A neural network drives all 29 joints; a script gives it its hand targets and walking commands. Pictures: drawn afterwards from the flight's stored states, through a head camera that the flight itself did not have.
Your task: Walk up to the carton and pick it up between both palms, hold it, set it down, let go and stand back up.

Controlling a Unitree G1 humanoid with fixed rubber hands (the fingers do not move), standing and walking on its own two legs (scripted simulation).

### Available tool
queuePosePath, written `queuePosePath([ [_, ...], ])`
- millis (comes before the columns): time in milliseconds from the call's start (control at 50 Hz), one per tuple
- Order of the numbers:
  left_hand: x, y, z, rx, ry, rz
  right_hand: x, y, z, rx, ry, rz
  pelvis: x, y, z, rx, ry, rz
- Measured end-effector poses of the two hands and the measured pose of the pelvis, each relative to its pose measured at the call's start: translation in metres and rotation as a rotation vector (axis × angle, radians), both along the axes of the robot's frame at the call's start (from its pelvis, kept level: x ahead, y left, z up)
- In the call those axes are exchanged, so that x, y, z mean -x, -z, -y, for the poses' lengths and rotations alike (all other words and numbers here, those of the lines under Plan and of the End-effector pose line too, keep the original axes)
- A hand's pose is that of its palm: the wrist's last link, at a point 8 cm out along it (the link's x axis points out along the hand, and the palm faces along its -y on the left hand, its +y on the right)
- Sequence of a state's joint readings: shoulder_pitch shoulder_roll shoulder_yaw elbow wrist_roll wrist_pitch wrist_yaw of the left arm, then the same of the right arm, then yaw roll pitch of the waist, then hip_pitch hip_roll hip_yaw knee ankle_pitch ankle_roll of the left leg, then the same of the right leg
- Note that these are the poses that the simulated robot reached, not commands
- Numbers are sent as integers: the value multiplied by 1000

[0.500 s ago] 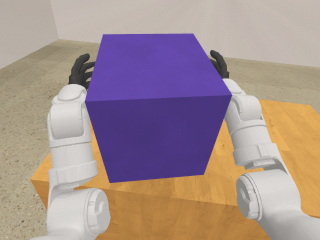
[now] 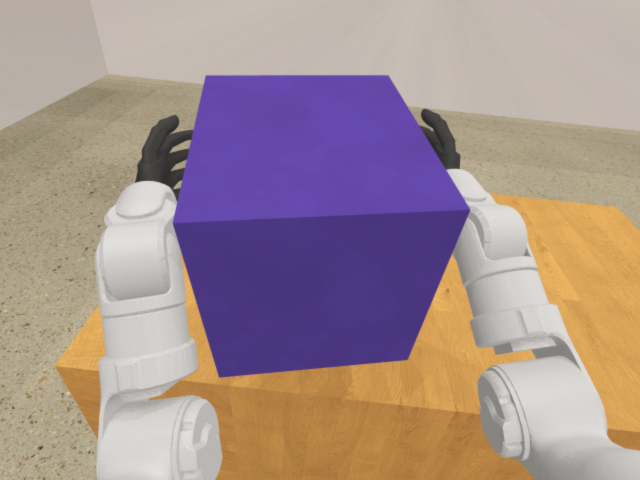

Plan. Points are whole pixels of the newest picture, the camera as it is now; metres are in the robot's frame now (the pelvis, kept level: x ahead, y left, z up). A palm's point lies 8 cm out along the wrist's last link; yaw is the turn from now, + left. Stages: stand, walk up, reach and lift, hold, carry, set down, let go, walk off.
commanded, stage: hold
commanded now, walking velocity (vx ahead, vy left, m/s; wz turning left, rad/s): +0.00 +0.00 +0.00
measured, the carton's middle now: (307, 219) +0.36 +0.00 +0.22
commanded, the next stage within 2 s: none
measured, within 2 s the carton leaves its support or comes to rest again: neither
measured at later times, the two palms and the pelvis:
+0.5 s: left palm (151, 191) +0.35 +0.16 +0.26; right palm (434, 173) +0.37 -0.15 +0.27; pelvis +0.00 +0.00 +0.00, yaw +0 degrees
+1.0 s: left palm (179, 241) +0.33 +0.14 +0.21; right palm (444, 242) +0.34 -0.17 +0.19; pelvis -0.03 -0.01 +0.00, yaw +0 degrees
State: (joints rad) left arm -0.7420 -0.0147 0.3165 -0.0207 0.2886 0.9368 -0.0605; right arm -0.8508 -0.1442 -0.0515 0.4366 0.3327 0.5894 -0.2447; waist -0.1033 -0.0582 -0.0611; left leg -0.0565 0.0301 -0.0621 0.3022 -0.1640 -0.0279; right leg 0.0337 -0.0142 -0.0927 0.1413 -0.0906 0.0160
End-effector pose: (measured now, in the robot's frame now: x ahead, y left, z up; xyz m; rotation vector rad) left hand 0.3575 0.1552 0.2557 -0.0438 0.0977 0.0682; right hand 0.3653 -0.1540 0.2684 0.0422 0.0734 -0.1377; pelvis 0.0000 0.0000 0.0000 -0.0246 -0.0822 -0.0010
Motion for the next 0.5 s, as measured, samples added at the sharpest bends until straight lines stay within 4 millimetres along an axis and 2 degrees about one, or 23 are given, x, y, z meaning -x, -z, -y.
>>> queuePosePath([
  [260,1,-5,-1,17,-13,-8,-2,-5,-1,5,-11,-10,1,0,1,-3,3,4],
  [500,6,-2,-6,11,-22,-10,-2,-5,-6,2,-25,-14,3,0,5,-1,-7,5],
])
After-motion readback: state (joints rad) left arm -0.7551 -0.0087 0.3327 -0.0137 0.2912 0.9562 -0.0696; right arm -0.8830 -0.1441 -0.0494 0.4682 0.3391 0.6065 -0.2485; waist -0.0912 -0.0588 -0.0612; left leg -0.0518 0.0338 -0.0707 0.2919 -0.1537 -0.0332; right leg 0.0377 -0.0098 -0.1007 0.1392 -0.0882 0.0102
